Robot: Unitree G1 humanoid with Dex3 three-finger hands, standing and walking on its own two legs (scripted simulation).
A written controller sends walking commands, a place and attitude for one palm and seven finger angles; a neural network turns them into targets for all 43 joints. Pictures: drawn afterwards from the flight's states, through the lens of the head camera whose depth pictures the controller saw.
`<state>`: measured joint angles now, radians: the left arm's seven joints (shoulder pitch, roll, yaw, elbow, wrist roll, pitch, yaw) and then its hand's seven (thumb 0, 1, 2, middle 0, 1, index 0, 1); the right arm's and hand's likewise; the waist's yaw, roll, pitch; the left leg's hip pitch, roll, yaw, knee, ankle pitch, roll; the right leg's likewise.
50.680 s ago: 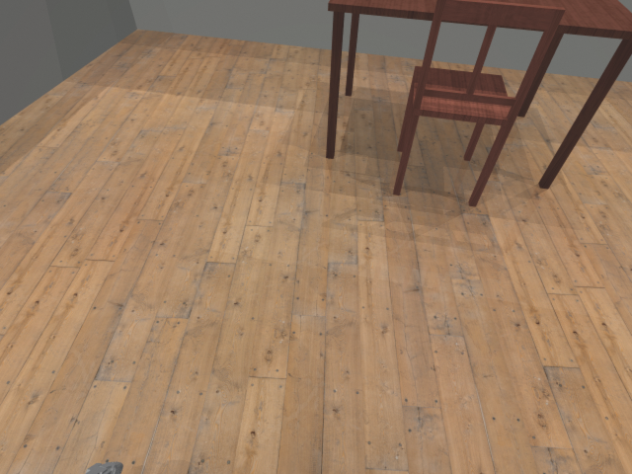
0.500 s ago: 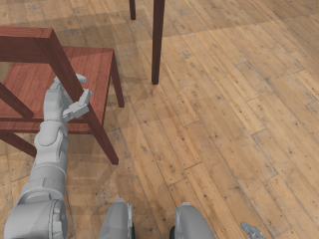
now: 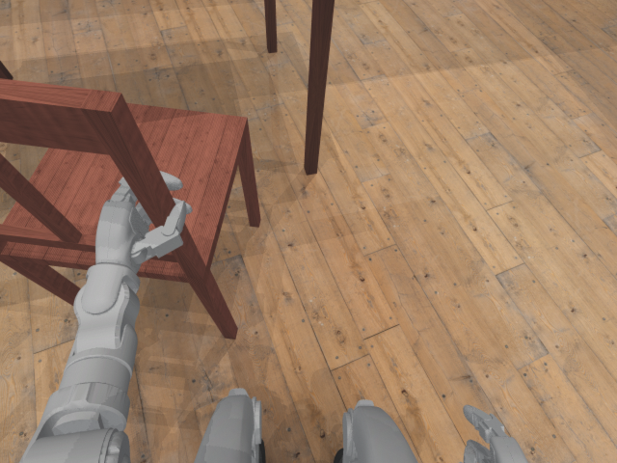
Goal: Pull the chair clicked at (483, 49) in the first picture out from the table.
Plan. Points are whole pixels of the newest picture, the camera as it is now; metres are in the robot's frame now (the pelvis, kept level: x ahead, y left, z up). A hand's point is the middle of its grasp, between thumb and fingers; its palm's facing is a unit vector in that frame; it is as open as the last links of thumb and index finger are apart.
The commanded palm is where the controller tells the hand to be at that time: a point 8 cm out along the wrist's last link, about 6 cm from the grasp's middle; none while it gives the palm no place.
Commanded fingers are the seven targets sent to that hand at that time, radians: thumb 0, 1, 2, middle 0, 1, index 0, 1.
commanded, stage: step backward, pulling the chair out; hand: left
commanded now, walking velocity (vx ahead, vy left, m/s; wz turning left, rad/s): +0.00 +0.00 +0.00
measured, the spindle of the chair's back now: (25, 194) +0.45 +0.39 +0.02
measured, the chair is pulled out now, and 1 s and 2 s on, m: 0.25 0.39 0.39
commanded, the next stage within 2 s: none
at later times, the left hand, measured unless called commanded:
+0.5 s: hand (186, 250) +0.36 +0.16 +0.05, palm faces +0.06 -0.99 -0.10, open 5.6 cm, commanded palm +0.33 +0.20 +0.05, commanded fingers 0.00 0.90 0.90 -0.50 -1.45 -0.50 -1.45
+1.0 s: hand (206, 312) +0.29 +0.12 +0.05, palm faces -0.02 -0.99 -0.15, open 5.9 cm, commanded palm +0.29 +0.17 +0.05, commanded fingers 0.00 0.90 0.90 -0.50 -1.45 -0.50 -1.45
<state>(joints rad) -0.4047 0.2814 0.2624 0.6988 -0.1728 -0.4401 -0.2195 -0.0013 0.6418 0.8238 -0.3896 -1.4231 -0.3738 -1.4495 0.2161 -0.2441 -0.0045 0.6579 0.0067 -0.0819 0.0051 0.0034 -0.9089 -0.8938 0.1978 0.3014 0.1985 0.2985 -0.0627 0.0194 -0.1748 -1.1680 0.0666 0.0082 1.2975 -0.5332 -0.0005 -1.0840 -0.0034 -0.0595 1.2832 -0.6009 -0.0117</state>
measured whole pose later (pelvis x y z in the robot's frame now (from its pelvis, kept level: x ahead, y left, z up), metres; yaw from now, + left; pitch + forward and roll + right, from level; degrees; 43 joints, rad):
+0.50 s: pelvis -0.02 +0.02 +0.10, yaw -2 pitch +9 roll -2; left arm -0.44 0.24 0.11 0.98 -0.11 -0.23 0.08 0.06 0.64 0.72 -0.25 -1.00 -0.49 -1.45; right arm 0.26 -0.25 -0.01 0.63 0.05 0.10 -0.11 0.00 -0.91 -0.89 0.20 0.30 0.20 0.30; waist -0.10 0.00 -0.01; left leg -0.63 0.08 0.07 0.74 -0.27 0.02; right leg -0.55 0.03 -0.01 0.67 -0.28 0.01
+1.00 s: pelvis -0.06 +0.01 +0.11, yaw -2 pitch +3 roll -1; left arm -0.45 0.15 -0.02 1.11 -0.08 -0.27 0.11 0.07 0.59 0.74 -0.26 -1.09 -0.50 -1.45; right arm 0.22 -0.26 0.00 0.75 0.07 0.01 -0.15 0.00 -0.91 -0.89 0.20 0.30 0.20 0.30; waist -0.06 0.02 0.06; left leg -0.50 0.05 0.08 0.60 -0.15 0.02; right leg -0.46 0.01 -0.01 0.59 -0.20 0.01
